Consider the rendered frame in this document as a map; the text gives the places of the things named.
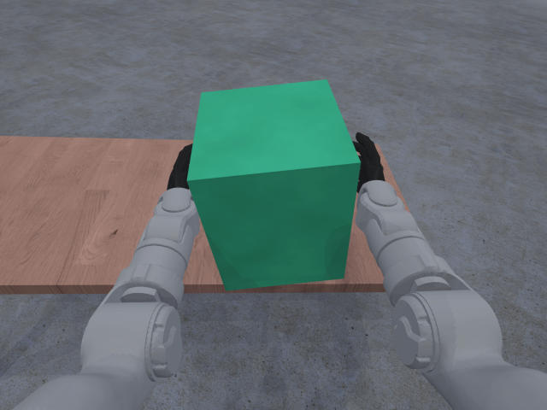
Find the robot right forearm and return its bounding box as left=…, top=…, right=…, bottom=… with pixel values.
left=356, top=180, right=503, bottom=349

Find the right robot upper arm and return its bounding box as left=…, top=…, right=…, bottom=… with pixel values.
left=392, top=290, right=547, bottom=410

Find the table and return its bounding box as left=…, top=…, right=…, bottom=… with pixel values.
left=0, top=136, right=410, bottom=295

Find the right robot hand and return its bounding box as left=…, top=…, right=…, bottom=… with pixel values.
left=352, top=132, right=385, bottom=193

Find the left robot upper arm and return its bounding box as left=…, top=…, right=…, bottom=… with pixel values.
left=12, top=302, right=183, bottom=410

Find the robot left forearm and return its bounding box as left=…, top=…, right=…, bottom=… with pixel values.
left=80, top=188, right=200, bottom=367

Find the carton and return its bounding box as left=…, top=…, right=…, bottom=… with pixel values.
left=186, top=79, right=361, bottom=291

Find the left robot hand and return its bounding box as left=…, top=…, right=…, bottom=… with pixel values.
left=167, top=143, right=193, bottom=190

